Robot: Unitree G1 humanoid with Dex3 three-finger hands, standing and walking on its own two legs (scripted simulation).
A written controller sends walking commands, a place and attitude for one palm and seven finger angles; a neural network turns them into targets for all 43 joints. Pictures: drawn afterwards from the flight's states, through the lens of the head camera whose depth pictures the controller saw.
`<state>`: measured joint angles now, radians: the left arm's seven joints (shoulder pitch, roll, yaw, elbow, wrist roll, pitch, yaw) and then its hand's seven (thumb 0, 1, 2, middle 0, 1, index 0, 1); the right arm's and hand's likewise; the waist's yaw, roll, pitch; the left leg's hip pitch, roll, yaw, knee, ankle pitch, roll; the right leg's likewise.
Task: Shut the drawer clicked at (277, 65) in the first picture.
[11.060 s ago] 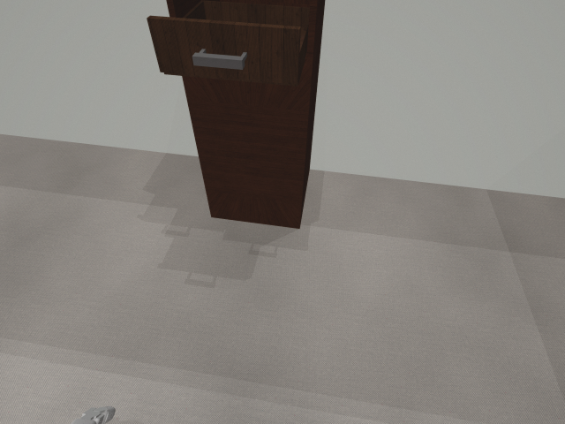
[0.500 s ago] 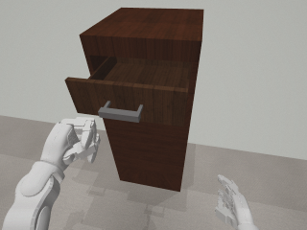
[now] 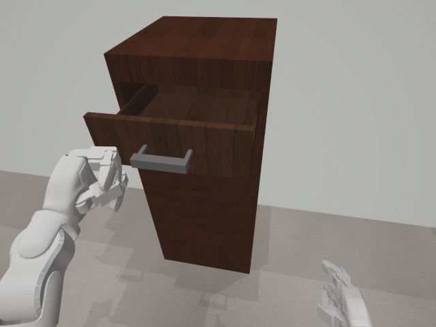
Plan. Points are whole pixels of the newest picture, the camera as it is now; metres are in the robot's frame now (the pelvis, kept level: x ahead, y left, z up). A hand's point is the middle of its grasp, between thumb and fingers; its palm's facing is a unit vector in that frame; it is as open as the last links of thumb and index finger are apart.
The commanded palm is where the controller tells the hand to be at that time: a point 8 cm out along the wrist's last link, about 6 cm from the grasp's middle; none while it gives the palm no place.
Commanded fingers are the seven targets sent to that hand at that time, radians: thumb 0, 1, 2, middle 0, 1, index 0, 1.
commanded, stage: bring the fist close to the handle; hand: left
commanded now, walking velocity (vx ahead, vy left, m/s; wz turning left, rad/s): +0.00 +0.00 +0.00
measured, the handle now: (163, 157) +0.43 +0.18 +0.11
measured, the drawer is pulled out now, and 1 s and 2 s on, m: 0.18 0.18 0.18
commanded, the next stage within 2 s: push the drawer shut in 1.48 s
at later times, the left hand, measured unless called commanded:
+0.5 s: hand (146, 191) +0.28 +0.16 +0.16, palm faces -0.07 -1.00 -0.07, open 3.3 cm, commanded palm +0.26 +0.21 +0.16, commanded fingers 0.00 0.90 0.90 -1.40 -1.60 -1.40 -1.60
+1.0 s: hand (158, 190) +0.33 +0.16 +0.11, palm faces -0.04 -1.00 -0.04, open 3.3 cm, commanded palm +0.30 +0.21 +0.11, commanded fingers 0.00 0.90 0.90 -1.40 -1.60 -1.40 -1.60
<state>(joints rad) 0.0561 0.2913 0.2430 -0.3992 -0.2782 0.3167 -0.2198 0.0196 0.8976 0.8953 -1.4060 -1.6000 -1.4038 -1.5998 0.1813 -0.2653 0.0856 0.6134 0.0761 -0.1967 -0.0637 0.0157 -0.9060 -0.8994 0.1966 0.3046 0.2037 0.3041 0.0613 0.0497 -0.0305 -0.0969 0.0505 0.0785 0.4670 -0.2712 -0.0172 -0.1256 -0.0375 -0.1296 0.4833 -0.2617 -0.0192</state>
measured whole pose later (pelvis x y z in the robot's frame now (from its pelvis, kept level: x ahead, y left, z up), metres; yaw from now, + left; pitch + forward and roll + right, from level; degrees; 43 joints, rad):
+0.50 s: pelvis +0.00 +0.00 +0.00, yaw -1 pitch -4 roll +0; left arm 0.00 0.25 0.17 -0.15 -0.24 0.20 -0.22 0.02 0.90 0.90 -1.41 -1.60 -1.40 -1.60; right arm 0.20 -0.26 0.07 0.62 0.07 -0.22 -0.06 0.02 -0.91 -0.90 0.20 0.30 0.20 0.30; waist 0.03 0.05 -0.02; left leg -0.13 0.05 0.09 0.48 -0.28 -0.02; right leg -0.17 -0.04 -0.12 0.51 -0.27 -0.02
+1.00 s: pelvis +0.02 +0.01 +0.00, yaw -1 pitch +0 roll +0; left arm -0.07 0.21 0.15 0.10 -0.19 0.00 -0.17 0.02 0.90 0.90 -1.40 -1.60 -1.40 -1.60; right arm 0.23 -0.24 0.05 0.64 0.04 -0.20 -0.04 0.01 -0.91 -0.90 0.20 0.30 0.20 0.30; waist 0.00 0.03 -0.02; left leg -0.19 0.05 0.11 0.51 -0.31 -0.01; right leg -0.24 -0.04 -0.10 0.53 -0.29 -0.01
